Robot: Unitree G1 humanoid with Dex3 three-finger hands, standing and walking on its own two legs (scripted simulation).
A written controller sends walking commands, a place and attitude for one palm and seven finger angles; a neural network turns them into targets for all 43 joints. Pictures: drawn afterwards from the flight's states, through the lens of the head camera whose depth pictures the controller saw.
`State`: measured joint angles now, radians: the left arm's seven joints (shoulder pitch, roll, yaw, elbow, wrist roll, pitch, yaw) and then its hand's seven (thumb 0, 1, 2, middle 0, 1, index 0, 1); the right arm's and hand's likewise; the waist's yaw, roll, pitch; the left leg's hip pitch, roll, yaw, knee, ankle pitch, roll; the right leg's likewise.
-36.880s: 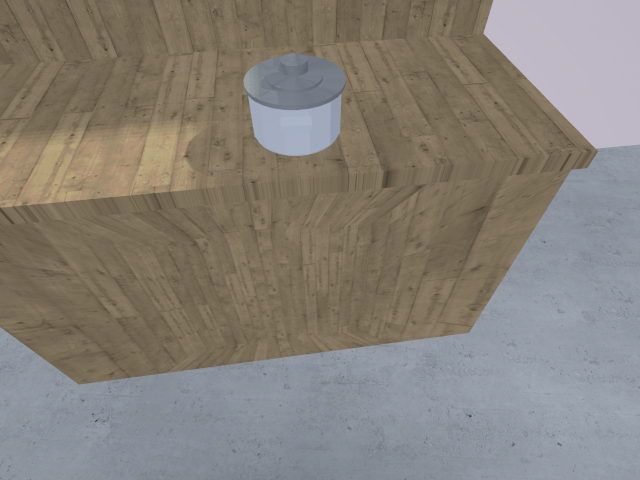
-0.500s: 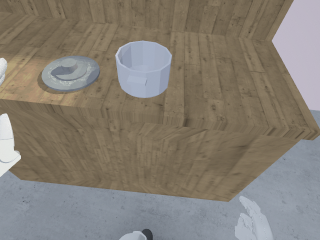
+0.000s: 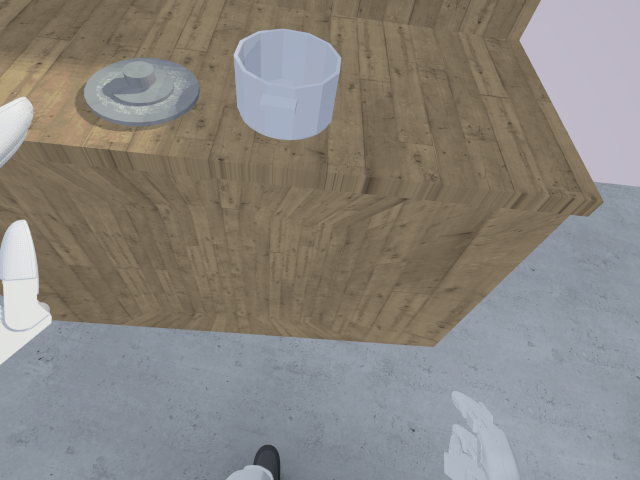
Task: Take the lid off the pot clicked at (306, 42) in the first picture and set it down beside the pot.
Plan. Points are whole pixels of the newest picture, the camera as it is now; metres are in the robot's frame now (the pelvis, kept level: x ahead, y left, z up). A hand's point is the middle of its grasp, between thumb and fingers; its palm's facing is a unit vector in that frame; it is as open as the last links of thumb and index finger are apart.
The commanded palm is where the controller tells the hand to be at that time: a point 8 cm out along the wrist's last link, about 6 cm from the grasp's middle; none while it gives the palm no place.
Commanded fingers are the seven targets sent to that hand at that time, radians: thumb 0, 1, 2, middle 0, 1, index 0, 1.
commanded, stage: stop stepping back and stand still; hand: left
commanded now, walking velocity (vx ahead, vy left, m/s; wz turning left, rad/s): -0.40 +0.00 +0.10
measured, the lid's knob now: (139, 74) +0.68 +0.34 +0.07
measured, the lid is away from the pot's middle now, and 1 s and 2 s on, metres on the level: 0.24 0.24 0.24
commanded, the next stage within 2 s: let the arm hang, fingers relaxed in 1.84 s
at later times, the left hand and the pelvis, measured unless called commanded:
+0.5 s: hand out of the picture +0.05 +0.25 +0.22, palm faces +0.35 -0.79 -0.51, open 7.5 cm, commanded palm +0.00 +0.31 +0.25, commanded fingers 0.00 0.90 0.90 -0.20 -0.30 -0.20 -0.30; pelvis -0.12 +0.02 -0.01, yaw +2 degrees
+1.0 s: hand out of the picture +0.08 +0.28 -0.06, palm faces +0.06 -0.96 -0.26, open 7.4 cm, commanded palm none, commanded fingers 0.00 0.90 0.90 -0.20 -0.30 -0.20 -0.30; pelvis -0.14 +0.08 +0.00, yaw +5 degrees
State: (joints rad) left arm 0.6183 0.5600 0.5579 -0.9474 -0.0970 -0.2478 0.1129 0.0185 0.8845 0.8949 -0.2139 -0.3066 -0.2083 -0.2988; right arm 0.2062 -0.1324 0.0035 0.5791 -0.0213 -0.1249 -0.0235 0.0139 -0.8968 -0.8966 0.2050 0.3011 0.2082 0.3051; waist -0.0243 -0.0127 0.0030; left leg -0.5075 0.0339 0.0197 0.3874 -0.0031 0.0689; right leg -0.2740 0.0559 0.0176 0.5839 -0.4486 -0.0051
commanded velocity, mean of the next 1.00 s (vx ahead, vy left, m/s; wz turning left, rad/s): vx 0.18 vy -0.07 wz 0.00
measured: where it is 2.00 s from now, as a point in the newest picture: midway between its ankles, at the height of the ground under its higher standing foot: outside the picture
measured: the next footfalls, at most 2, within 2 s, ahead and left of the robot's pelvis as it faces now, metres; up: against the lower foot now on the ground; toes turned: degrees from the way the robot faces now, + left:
right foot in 0.06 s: -0.08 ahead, -0.16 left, +0.00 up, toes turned +1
left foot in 0.20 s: +0.08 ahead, +0.07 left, +0.00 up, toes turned +0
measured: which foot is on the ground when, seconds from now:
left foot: down 0.00-0.10, up 0.12-0.18, down 0.20-0.44, up 0.46-0.66, down 0.68-1.00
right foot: up 0.00-0.04, down 0.06-0.24, up 0.26-0.44, down 0.46-0.66, up 0.68-1.00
